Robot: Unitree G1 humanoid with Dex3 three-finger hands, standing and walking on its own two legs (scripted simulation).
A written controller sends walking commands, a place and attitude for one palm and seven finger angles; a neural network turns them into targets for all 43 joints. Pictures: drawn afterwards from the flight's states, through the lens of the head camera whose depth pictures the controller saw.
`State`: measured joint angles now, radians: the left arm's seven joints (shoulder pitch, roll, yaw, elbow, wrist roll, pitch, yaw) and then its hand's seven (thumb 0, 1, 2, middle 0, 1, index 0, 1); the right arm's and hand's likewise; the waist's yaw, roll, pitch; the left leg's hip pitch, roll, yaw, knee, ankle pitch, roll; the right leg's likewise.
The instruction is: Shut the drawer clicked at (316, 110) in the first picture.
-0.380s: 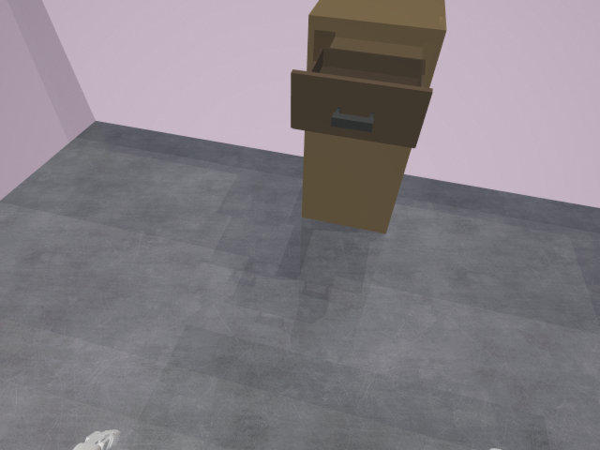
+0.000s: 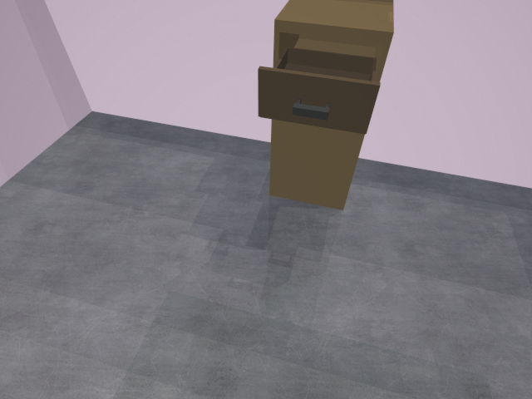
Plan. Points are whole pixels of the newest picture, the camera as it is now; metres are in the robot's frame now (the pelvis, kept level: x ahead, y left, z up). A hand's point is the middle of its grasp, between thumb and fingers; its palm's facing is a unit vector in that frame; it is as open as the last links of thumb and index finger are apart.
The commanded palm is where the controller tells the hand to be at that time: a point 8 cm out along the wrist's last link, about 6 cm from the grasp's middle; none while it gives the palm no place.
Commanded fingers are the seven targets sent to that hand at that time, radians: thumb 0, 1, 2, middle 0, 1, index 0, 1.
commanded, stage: stand and wait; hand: left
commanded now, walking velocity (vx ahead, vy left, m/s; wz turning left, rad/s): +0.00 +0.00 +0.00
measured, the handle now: (312, 107) +0.90 -0.08 -0.02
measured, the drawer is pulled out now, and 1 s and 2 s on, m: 0.29 0.29 0.29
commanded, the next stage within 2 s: look at it before walking up in 0.72 s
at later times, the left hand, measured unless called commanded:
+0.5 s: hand out of the picture +0.06 +0.24 -0.15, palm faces -0.02 -0.94 -0.33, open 7.4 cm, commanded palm none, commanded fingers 0.00 0.90 0.90 -0.20 -0.30 -0.20 -0.30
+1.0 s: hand out of the picture +0.07 +0.24 -0.15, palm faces -0.03 -0.94 -0.33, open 7.4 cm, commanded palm none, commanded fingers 0.00 0.90 0.90 -0.20 -0.30 -0.20 -0.30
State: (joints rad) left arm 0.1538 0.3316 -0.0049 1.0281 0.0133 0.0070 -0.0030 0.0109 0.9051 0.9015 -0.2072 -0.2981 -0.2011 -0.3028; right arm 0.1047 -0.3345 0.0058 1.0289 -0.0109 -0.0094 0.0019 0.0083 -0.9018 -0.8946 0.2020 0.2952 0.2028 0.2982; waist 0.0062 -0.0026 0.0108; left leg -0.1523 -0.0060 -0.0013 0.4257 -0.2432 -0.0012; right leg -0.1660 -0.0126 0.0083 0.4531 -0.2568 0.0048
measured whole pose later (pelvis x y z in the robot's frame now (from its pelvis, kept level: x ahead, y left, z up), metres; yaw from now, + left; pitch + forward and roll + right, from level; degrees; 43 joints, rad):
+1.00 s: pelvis +0.00 -0.01 +0.00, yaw +0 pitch -1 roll +0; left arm 0.15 0.34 0.00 1.10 0.01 -0.01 0.00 0.01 0.91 0.90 -0.21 -0.30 -0.20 -0.30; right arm 0.13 -0.33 0.01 1.12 -0.01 -0.01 0.00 0.01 -0.90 -0.89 0.20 0.30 0.20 0.30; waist 0.00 -0.01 0.02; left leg -0.14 0.01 0.00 0.36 -0.20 -0.02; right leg -0.15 0.01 0.01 0.38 -0.21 -0.01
